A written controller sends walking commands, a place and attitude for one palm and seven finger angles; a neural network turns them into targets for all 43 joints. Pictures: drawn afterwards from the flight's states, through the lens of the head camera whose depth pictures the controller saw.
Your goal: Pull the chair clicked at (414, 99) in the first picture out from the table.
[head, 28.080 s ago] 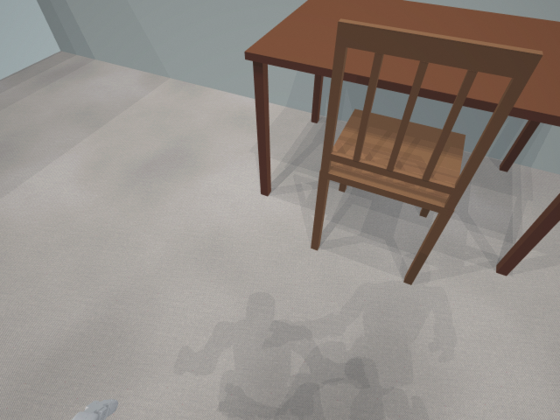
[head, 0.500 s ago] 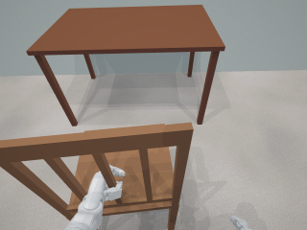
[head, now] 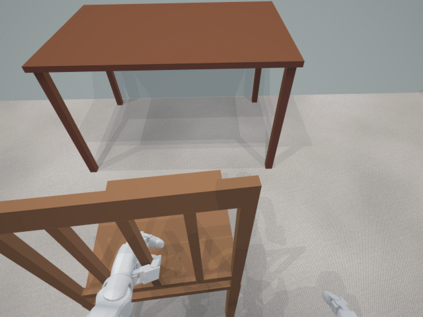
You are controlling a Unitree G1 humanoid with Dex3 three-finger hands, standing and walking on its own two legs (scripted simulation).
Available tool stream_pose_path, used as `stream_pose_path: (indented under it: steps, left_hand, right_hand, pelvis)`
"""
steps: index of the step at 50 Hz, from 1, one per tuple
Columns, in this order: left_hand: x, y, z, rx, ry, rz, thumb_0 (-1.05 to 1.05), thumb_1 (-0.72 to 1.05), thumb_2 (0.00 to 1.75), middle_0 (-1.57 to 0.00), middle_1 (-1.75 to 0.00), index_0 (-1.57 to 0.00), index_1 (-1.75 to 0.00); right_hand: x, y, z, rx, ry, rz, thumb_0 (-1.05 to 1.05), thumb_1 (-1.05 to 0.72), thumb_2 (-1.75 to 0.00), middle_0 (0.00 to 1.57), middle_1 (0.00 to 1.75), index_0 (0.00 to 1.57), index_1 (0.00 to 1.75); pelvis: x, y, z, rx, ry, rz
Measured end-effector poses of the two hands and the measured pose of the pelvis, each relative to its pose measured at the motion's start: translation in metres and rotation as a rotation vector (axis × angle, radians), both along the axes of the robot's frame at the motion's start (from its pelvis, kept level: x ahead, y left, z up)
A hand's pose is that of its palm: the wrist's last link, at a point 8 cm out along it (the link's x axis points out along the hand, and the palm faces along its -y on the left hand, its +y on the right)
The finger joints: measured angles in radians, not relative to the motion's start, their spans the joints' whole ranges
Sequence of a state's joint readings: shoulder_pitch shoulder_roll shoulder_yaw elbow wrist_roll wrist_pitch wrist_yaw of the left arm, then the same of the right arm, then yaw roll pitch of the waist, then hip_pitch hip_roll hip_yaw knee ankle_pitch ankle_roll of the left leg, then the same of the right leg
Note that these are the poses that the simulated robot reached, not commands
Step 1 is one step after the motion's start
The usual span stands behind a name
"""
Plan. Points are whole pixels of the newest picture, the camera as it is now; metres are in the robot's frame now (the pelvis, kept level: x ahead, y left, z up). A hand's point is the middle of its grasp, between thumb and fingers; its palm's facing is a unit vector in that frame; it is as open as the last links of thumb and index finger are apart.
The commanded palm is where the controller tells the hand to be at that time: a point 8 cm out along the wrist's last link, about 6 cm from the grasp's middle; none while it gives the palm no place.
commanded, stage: open the thumb and straighten the fingers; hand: left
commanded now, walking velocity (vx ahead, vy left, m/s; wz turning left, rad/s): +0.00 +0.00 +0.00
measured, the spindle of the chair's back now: (144, 256) +0.26 +0.15 -0.06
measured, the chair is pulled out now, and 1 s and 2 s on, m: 0.63 0.63 0.63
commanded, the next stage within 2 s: draw the fingers out of the gap in 0.66 s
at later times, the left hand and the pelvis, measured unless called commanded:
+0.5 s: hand (154, 267) +0.24 +0.13 -0.08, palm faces -0.02 -0.98 -0.18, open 15.5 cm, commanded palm +0.23 +0.18 -0.05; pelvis +0.02 +0.00 -0.03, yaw +1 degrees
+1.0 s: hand (144, 295) +0.19 +0.15 -0.08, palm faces +0.02 -0.98 -0.20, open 17.5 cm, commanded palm +0.17 +0.19 -0.05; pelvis +0.03 +0.00 -0.05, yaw +2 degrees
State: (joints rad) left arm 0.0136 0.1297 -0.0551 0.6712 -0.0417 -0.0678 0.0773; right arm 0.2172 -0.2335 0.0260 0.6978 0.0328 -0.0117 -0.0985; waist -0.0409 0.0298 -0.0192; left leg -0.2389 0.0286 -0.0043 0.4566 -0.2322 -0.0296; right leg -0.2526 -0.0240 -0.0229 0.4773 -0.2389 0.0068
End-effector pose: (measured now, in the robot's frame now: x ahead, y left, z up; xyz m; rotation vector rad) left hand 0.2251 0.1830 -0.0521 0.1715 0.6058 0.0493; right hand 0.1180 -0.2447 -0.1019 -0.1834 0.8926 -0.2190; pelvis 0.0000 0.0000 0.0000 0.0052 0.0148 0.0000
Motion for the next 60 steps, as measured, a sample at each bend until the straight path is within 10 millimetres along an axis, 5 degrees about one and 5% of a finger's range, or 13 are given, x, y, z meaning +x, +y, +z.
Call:
stream_pose_path:
  steps: [5,11,21,30,36,41,60]
  left_hand:
    - [0.004,0.003,0.004,-0.008,-0.043,-0.031,0.03,0.48,0.72,-0.34,-1.32,-0.50,-1.45]
    - [0.010,0.007,0.003,0.007,-0.027,-0.031,0.02,0.02,0.49,-0.40,-1.34,-0.49,-1.41]
    - [0.006,0.002,0.002,0.002,-0.004,-0.017,0.00,-0.45,0.25,-0.31,-0.92,-0.33,-0.94]
    - [-0.004,0.005,-0.006,0.020,0.022,0.006,-0.01,-0.53,0.21,-0.12,-0.34,-0.12,-0.34]
    - [-0.008,0.010,-0.001,0.031,0.001,0.011,-0.01,-0.54,0.21,-0.04,-0.11,-0.05,-0.12]
    - [-0.013,0.012,-0.007,0.015,0.030,0.009,-0.01,-0.54,0.21,-0.02,-0.04,-0.02,-0.04]
    - [-0.082,0.013,-0.003,0.010,0.050,0.035,-0.01,-0.54,0.20,-0.01,0.00,-0.01,0.00]
  right_hand:
    - [0.007,-0.003,-0.001,0.010,-0.055,0.011,0.01,-0.90,-0.90,0.20,0.30,0.20,0.30]
    - [0.022,0.000,-0.008,0.016,-0.102,0.034,0.01,-0.90,-0.90,0.20,0.30,0.20,0.30]
    - [0.054,0.014,-0.012,0.029,-0.179,0.079,0.01,-0.90,-0.90,0.20,0.30,0.20,0.30]
    - [0.074,0.015,-0.012,0.006,-0.208,0.116,0.01,-0.90,-0.90,0.20,0.30,0.20,0.30]
    - [0.077,0.013,-0.015,-0.009,-0.212,0.122,0.01,-0.90,-0.90,0.20,0.30,0.20,0.30]
    - [0.074,0.012,-0.019,-0.016,-0.201,0.113,0.01,-0.90,-0.90,0.20,0.30,0.20,0.30]
    - [0.082,0.030,-0.017,-0.013,-0.282,0.114,0.02,-0.90,-0.90,0.20,0.30,0.20,0.30]
  pelvis:
    - [-0.001,0.000,-0.008,-0.001,0.038,0.001]
    - [0.002,0.004,-0.017,0.002,0.084,0.000]
    - [0.019,0.006,-0.027,0.003,0.129,0.013]
    - [0.027,0.003,-0.036,-0.003,0.154,0.028]
    - [0.029,0.002,-0.041,-0.009,0.166,0.040]
    - [0.028,0.002,-0.044,-0.010,0.175,0.038]
    - [0.021,0.008,-0.054,-0.025,0.184,0.052]
